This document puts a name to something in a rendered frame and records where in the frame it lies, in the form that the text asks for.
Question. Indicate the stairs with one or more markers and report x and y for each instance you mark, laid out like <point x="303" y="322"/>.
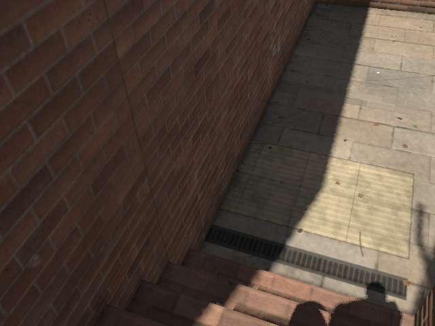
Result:
<point x="207" y="290"/>

